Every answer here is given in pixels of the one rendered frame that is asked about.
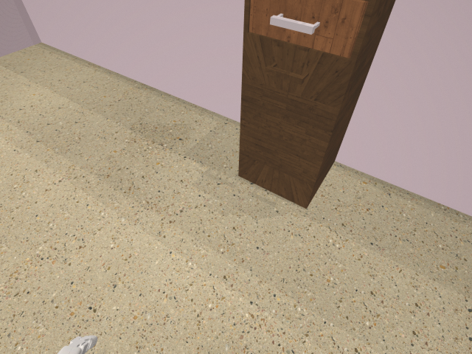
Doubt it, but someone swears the drawer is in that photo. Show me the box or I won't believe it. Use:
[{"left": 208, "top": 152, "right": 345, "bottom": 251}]
[{"left": 249, "top": 0, "right": 368, "bottom": 58}]

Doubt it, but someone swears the handle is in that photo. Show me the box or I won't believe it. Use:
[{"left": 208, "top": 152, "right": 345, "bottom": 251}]
[
  {"left": 270, "top": 13, "right": 320, "bottom": 35},
  {"left": 265, "top": 66, "right": 305, "bottom": 85}
]

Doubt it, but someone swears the cabinet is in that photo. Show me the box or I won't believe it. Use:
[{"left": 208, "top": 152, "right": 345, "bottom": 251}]
[{"left": 238, "top": 0, "right": 395, "bottom": 209}]

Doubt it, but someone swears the left robot hand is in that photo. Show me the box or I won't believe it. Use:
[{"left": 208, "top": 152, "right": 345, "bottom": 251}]
[{"left": 58, "top": 336, "right": 97, "bottom": 354}]

